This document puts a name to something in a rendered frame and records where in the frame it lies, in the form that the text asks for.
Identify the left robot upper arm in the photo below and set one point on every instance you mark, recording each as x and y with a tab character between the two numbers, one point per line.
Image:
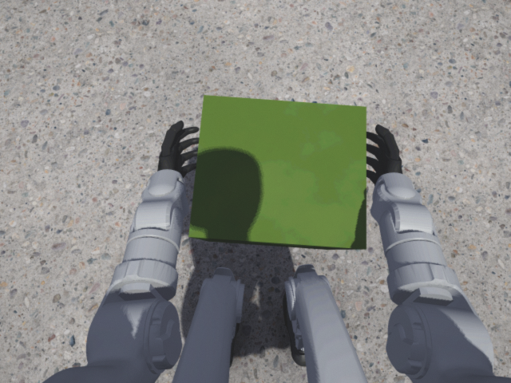
129	342

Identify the carton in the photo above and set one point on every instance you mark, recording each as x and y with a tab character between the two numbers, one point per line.
280	173

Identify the right robot forearm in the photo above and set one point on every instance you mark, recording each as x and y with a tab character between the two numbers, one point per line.
417	266

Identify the right robot upper arm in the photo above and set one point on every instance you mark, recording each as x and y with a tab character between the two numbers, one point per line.
440	344

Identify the right robot hand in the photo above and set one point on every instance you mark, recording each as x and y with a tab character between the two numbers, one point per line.
388	159

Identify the left robot hand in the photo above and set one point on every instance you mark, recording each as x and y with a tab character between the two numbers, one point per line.
171	149

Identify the right robot foot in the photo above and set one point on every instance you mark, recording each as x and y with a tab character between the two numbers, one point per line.
297	354

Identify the left robot forearm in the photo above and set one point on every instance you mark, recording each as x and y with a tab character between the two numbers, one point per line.
148	269

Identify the right robot shin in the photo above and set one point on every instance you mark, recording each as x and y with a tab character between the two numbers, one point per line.
302	269

